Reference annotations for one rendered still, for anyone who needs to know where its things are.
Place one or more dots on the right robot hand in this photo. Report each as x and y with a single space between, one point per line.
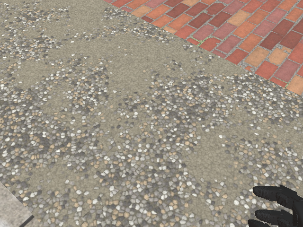
283 196

